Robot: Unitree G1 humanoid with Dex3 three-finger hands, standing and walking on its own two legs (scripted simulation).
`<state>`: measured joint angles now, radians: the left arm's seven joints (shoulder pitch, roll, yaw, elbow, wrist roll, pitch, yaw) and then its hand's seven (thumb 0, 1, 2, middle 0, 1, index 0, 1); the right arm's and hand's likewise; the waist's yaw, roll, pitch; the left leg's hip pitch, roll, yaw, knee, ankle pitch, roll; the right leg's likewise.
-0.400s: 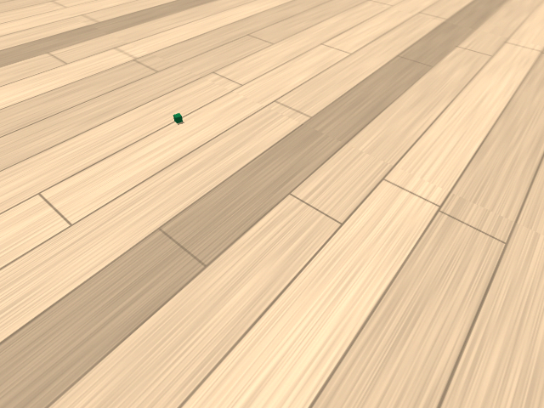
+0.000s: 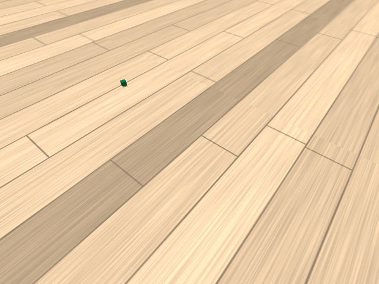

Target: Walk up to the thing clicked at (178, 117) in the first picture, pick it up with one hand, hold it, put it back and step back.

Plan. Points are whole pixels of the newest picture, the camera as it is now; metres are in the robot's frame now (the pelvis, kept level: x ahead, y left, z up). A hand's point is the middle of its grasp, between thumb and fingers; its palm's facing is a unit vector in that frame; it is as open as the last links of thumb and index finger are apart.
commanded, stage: stand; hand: left
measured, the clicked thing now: (123, 82) +1.97 +0.60 -0.76
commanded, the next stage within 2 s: walk up in 0.72 s
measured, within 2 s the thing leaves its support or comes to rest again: neither
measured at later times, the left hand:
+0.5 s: hand out of the picture +0.08 +0.25 -0.16, palm faces -0.03 -0.94 -0.34, open 7.4 cm
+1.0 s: hand out of the picture +0.06 +0.34 -0.15, palm faces +0.11 -0.91 -0.39, open 7.4 cm
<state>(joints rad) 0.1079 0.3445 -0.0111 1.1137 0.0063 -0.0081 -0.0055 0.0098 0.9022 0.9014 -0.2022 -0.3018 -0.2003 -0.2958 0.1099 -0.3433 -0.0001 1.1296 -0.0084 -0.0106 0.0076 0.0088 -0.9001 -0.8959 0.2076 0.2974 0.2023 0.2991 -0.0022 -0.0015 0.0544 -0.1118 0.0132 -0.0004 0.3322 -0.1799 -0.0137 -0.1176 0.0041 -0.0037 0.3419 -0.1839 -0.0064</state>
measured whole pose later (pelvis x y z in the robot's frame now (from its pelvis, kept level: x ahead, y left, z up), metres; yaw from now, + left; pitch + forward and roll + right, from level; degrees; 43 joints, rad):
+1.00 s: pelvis +0.06 +0.04 -0.01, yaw +6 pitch -2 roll -2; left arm 0.27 0.45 0.08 1.03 0.04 -0.05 -0.06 0.01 0.90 0.90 -0.21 -0.30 -0.20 -0.30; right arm 0.19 -0.46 -0.10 1.02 -0.03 -0.01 0.11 0.01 -0.90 -0.90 0.21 0.30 0.20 0.30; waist 0.04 0.01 0.01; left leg -0.46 0.10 0.00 0.73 -0.33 -0.01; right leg 0.00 -0.05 -0.09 0.32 -0.30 0.00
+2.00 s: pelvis +0.63 +0.15 -0.02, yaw +11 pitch -1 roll -3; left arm 0.33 0.44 0.06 0.91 0.01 -0.07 -0.07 0.01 0.90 0.90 -0.20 -0.30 -0.20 -0.30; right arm 0.18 -0.43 -0.08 0.87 -0.02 -0.06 0.09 0.01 -0.90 -0.90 0.21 0.30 0.20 0.30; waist 0.06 0.01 0.06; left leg -0.52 0.11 0.04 0.59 -0.08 0.00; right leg -0.01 0.02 -0.14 0.43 -0.40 -0.02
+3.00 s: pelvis +1.09 +0.17 -0.02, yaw +11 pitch -2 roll -3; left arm 0.37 0.41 0.06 0.87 0.01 -0.08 -0.04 0.01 0.90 0.90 -0.21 -0.30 -0.20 -0.30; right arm 0.24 -0.41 -0.07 0.90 -0.02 -0.02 0.09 0.01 -0.90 -0.90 0.21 0.30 0.20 0.30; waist 0.04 0.03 0.08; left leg -0.47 0.08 0.00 0.62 -0.13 0.02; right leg -0.02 0.04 -0.15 0.43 -0.37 -0.03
